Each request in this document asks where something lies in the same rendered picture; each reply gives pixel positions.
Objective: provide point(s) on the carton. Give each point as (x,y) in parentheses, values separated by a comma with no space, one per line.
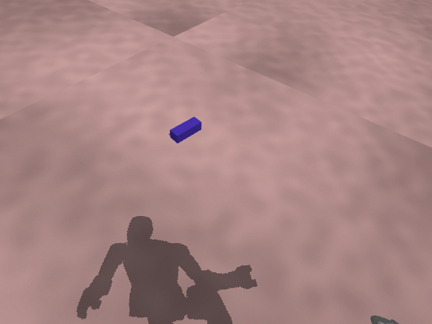
(186,129)

